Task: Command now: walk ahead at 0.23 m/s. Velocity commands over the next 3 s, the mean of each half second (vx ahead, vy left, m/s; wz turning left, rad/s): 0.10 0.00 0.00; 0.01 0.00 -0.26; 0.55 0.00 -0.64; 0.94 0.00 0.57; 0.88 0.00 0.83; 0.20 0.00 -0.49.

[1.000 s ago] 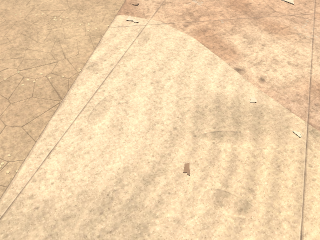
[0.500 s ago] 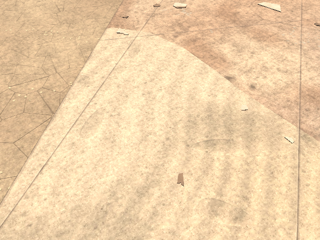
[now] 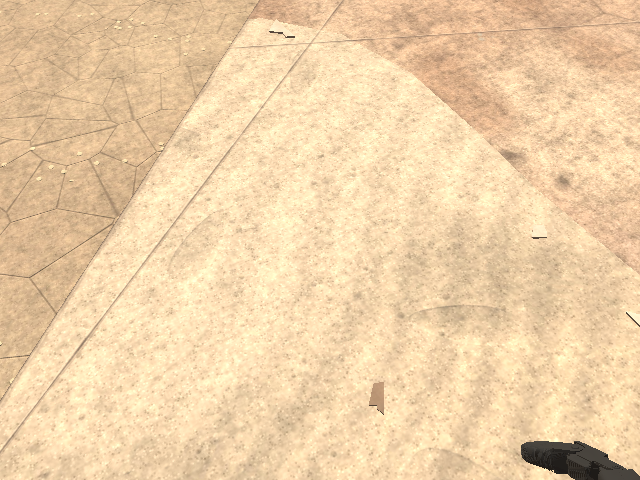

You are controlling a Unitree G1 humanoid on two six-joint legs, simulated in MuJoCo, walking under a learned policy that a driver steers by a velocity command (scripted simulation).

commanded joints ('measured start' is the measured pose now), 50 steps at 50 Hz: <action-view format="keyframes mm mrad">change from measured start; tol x32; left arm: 1 -46 195 43 -43 -1 6 10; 50 -310 150 95 -300 -25 132 13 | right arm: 1 133 -134 -46 0 -12 -9 -1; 50 60 -209 -77 41 -27 73 -142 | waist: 1 -153 -173 -70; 5 -135 137 -543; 21 -94 -176 54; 50 -52 35 -66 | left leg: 1 323 -72 9 -39 20 45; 5 991 385 -580 -57 811 391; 10 297 183 -218 -279 134 201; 18 76 95 -175 -360 -704 58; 42 473 13 -9 52 -118 4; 50 458 364 -113 -292 -94 153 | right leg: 1 -91 -218 62 169 951 -57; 3 -248 -131 31 549 708 5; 5 -532 37 237 1129 -323 79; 16 -196 -71 59 386 180 54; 22 -547 -129 152 81 -203 -14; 39 -448 -112 186 252 455 -59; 44 -638 -116 309 360 339 -86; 47 -824 -53 86 978 -317 53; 50 -732 -158 102 923 -135 67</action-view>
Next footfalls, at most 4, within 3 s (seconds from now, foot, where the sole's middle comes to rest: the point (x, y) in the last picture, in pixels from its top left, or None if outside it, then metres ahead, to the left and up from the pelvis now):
0.06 left None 0.24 0.10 -0.77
0.36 right None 0.19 -0.13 -0.77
1.20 right None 0.14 -0.15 -0.77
1.66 left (496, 424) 0.59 -0.26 -0.77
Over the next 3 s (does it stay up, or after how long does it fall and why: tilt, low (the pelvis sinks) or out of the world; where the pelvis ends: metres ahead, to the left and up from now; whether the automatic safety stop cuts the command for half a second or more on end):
stays up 1.36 -0.39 -0.01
